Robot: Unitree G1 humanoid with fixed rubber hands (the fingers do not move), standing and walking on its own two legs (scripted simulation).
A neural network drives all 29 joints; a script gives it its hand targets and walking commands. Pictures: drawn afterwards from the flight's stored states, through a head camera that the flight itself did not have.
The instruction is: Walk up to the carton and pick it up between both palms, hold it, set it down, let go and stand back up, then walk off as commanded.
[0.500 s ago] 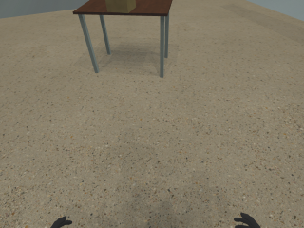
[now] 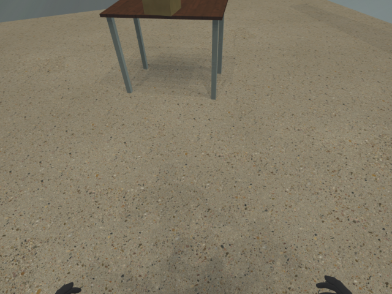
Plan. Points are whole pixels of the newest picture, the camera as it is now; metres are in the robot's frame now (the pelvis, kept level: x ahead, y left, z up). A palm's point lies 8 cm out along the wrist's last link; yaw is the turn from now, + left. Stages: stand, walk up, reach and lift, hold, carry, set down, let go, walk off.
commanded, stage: walk up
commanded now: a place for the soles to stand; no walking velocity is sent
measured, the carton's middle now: out of the picture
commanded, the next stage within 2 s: none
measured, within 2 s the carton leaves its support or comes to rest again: neither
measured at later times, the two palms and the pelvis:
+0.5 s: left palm (29, 236) +0.30 +0.43 -0.07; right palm (324, 289) +0.15 -0.22 -0.04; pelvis +0.15 +0.11 +0.02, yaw -4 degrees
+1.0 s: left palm (59, 175) +0.49 +0.43 -0.08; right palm (273, 174) +0.45 -0.21 -0.08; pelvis +0.36 +0.11 +0.00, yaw -5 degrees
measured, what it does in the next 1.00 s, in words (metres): walks ahead: left foot, then right foot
